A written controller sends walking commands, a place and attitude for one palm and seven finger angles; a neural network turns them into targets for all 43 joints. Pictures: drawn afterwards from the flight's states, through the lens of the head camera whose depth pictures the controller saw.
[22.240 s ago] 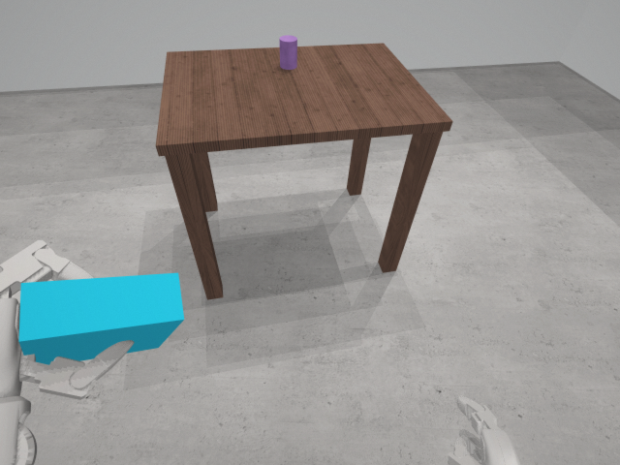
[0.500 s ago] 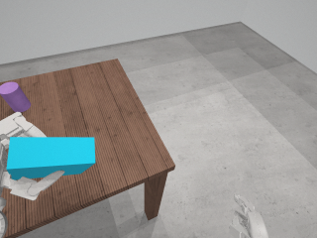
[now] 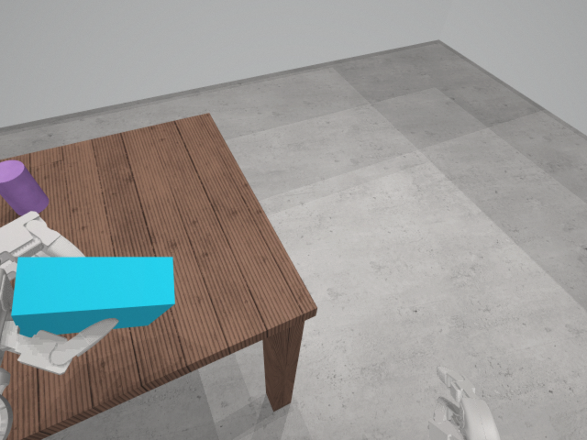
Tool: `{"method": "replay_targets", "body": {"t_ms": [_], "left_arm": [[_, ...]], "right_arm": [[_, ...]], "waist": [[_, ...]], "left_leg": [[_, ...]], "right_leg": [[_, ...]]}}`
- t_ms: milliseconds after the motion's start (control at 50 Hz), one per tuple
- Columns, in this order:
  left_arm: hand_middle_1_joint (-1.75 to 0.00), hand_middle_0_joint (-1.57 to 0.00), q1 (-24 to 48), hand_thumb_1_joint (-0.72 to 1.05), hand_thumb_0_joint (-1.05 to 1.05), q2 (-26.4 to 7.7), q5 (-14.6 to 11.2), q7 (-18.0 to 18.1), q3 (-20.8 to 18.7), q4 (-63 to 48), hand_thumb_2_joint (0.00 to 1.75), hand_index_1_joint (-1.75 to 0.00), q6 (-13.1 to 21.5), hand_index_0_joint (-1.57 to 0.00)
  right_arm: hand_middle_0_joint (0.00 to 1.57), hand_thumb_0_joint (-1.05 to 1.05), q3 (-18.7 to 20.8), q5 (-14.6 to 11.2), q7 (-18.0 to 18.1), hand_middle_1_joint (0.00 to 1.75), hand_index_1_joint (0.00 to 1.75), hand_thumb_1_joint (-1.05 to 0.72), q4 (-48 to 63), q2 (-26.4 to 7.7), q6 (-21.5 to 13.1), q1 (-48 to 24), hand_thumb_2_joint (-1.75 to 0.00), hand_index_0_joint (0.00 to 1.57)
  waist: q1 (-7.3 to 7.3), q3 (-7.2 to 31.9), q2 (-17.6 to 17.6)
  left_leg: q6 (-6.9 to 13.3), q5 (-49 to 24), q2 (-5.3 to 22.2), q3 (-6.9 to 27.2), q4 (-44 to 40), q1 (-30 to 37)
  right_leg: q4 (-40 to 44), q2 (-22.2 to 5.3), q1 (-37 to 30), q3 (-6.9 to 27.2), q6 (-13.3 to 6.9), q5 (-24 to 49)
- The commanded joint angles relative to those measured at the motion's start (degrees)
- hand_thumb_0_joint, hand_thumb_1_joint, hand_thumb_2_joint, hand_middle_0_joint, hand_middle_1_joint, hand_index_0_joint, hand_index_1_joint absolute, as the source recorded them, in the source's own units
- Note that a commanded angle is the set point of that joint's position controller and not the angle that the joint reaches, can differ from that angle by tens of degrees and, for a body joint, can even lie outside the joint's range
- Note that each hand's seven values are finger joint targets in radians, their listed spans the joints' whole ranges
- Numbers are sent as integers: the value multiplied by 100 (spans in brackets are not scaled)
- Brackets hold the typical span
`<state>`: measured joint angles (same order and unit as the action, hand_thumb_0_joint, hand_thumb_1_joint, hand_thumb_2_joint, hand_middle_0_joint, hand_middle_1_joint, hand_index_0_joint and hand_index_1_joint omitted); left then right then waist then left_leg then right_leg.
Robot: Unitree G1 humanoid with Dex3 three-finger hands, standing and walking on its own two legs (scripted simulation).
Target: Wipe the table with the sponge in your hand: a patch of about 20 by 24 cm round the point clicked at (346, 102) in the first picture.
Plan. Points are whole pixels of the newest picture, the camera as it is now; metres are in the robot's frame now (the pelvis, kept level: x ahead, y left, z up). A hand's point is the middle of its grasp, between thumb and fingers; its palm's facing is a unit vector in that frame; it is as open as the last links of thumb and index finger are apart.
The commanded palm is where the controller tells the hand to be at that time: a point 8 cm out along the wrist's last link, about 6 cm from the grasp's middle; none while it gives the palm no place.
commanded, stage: shuffle to correct the standing spot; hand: left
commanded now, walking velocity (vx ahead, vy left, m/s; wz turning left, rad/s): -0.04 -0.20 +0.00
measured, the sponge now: (118, 296) +0.23 +0.20 +0.14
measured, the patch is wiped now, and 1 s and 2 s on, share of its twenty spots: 0.00 0.00 0.00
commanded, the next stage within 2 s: come to a stop and stand still in 0.14 s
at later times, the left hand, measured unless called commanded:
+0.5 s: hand (53, 277) +0.24 +0.26 +0.16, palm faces +0.31 -0.85 -0.43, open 9.2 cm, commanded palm +0.16 +0.29 +0.18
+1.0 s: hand out of the picture +0.22 +0.33 +0.15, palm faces +0.33 -0.88 -0.34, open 9.2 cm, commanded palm +0.16 +0.37 +0.18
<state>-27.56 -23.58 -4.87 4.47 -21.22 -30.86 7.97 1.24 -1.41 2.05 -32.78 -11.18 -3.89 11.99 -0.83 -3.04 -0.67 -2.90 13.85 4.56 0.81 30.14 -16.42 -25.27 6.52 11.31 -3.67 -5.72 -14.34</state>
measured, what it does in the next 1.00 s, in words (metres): shifts its weight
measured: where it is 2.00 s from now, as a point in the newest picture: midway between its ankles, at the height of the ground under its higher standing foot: outside the picture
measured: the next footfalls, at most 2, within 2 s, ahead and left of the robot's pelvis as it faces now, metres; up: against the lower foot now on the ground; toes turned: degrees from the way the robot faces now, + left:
none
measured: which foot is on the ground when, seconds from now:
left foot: down 0.00-1.00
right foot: down 0.00-1.00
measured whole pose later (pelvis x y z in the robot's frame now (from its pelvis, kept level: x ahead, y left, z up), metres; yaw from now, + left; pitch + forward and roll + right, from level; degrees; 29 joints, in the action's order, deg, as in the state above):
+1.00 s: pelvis +0.00 +0.09 +0.01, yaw -1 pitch -1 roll -2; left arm -23.3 -21.4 -0.9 5.3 -18.1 -27.2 10.7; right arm -2.5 0.0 1.1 -32.0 -8.1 -8.3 10.1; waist 0.9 -1.9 -3.9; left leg 4.3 12.2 -2.1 -3.4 26.3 -13.7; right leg -23.0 -0.3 9.6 -0.3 1.4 -12.8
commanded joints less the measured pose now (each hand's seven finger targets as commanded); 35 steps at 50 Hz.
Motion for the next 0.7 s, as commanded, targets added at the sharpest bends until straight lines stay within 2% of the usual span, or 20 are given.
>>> {"method": "replay_targets", "body": {"t_ms": [0, 140, 220, 240, 260, 280, 300, 320, 340, 360, 380, 420, 440, 480, 500, 520, 540, 560, 640, 680], "left_arm": [[-160, -120, 262, 10, 0, -973, -88, 119, -708, -1293, 130, -160, 399, -120], [-160, -120, 302, 10, 0, -977, -105, 152, -713, -1246, 130, -160, 358, -120], [-160, -120, 344, 10, 0, -989, -112, 153, -740, -1255, 130, -160, 356, -120], [-160, -120, 352, 10, 0, -971, -105, 172, -708, -1257, 130, -160, 353, -120], [-160, -120, 5724, 10, 0, -5230, 763, -9, -3908, -1843, 130, -160, 962, -120], [-160, -120, 3000, 10, 0, -1997, 220, -271, -1744, 1028, 130, -160, 681, -120], [-160, -120, 1409, 10, 0, -1815, 67, -191, -1645, 751, 130, -160, 692, -120], [-160, -120, 1150, 10, 0, -1187, 81, -253, -999, 739, 130, -160, 650, -120], [-160, -120, 925, 10, 0, -711, 22, -285, -556, 456, 130, -160, 703, -120], [-160, -120, 933, 10, 0, -859, 6, -235, -620, -245, 130, -160, 770, -120], [-160, -120, 671, 10, 0, -745, -8, -199, -499, -532, 130, -160, 818, -120], [-160, -120, 360, 10, 0, -707, 40, -101, -409, -966, 130, -160, 815, -120], [-160, -120, 129, 10, 0, -702, 33, 8, -419, -906, 130, -160, 782, -120], [-160, -120, 154, 10, 0, -1110, 57, 141, -884, -1120, 130, -160, 795, -120], [-160, -120, 193, 10, 0, -1218, 29, 197, -1044, -1080, 130, -160, 818, -120], [-160, -120, 234, 10, 0, -1289, 5, 250, -1177, -994, 130, -160, 825, -120], [-160, -120, 357, 10, 0, -1538, 21, 331, -1366, -1099, 130, -160, 841, -120], [-160, -120, 437, 10, 0, -1311, -3, 334, -1201, -1058, 130, -160, 844, -120], [-160, -120, 1033, 10, 0, -1104, 77, 310, -877, -965, 130, -160, 858, -120], [-160, -120, 1268, 10, 0, -879, 142, 276, -616, -814, 130, -160, 839, -120]], "right_arm": [[20, 0, 270, 3, 54, 30, 30, -90, 939, -748, -308, -436, -90, 20], [20, 0, 247, -13, 58, 30, 30, -90, 905, -721, -255, -434, -90, 20], [20, 0, 262, 3, 57, 30, 30, -90, 920, -730, -256, -445, -90, 20], [20, 0, 239, -10, 65, 30, 30, -90, 899, -721, -260, -484, -90, 20], [20, 0, 483, 228, 130, 30, 30, -90, 263, -890, -816, 867, -90, 20], [20, 0, 363, 153, 129, 30, 30, -90, 514, -570, -806, 24, -90, 20], [20, 0, 457, 62, 75, 30, 30, -90, 850, -811, -774, 57, -90, 20], [20, 0, 429, 61, 46, 30, 30, -90, 829, -886, -789, 78, -90, 20], [20, 0, 418, 15, -12, 30, 30, -90, 810, -862, -793, -37, -90, 20], [20, 0, 389, 15, -98, 30, 30, -90, 908, -931, -766, 5, -90, 20], [20, 0, 337, 1, -172, 30, 30, -90, 956, -883, -765, -120, -90, 20], [20, 0, 276, -36, -249, 30, 30, -90, 1040, -773, -803, -273, -90, 20], [20, 0, 227, -78, -236, 30, 30, -90, 961, -708, -801, -344, -90, 20], [20, 0, 252, 1, -141, 30, 30, -90, 989, -736, -800, -357, -90, 20], [20, 0, 229, 15, -85, 30, 30, -90, 960, -709, -787, -393, -90, 20], [20, 0, 204, 25, -29, 30, 30, -90, 934, -678, -768, -394, -90, 20], [20, 0, 187, 37, 41, 30, 30, -90, 851, -716, -723, -435, -90, 20], [20, 0, 158, 52, 93, 30, 30, -90, 875, -660, -705, -441, -90, 20], [20, 0, 103, 61, 175, 30, 30, -90, 786, -698, -764, -498, -90, 20], [20, 0, 87, 64, 149, 30, 30, -90, 772, -724, -836, -419, -90, 20]], "waist": [[24, 902, 490], [-22, 791, 386], [-4, 905, 184], [-10, 932, 372], [142, 99, -859], [189, 933, -483], [451, 818, -149], [363, 1131, 254], [297, 1538, 958], [322, 1628, 1015], [361, 1661, 945], [406, 1488, 163], [345, 1464, -109], [326, 1219, -741], [304, 1062, -821], [273, 990, -789], [230, 939, -436], [189, 828, -182], [176, 703, 803], [204, 794, 771]], "left_leg": [[510, -861, 511, 446, -245, 395], [488, -242, 353, 364, -187, 376], [494, -641, 368, 285, -21, 513], [496, -727, 341, 321, -91, 540], [372, -661, -100, -908, -93, 142], [453, -1114, -426, -561, -233, 221], [362, -1180, -199, -537, 199, 289], [421, -1094, -256, -480, 70, 241], [590, -1434, -89, -312, -54, 568], [663, -1787, 156, -185, -30, 647], [726, -1786, 247, -73, 22, 481], [616, -1305, 52, -184, 117, 155], [569, -1019, -65, -116, 55, 214], [472, -455, -280, -141, 221, 180], [444, -230, -353, -120, 297, 102], [417, -83, -399, -53, 308, 95], [413, -78, -367, 25, 141, 304], [436, -113, -329, 69, -45, 487], [592, -520, 109, 517, -830, 621], [626, -727, 291, 642, -1024, 481]], "right_leg": [[456, -1094, -151, 864, 410, 1362], [592, -1189, 61, 992, 356, 1049], [547, -1217, 3, 1025, 430, 1499], [503, -1232, -54, 1005, 415, 1558], [1038, -784, 515, 699, 1573, 3027], [348, -1120, -112, 887, 997, 3203], [396, -1216, -163, 1355, 1138, 3792], [49, -1267, -656, 1278, 1007, 3888], [-388, -1268, -614, 1190, 1015, 3576], [-550, -1194, -469, 1084, 1095, 3123], [-602, -1167, -519, 986, 1171, 2647], [-164, -1162, -643, 1050, 1137, 2184], [33, -1219, -542, 1064, 936, 1834], [505, -1381, -233, 1412, 744, 1421], [697, -1521, -99, 1571, 655, 1210], [836, -1615, 34, 1697, 520, 796], [872, -1665, 322, 1713, 327, 324], [851, -1559, 521, 1566, 258, -57], [372, -988, 304, 979, 421, 270], [151, -903, -89, 797, 478, 564]]}}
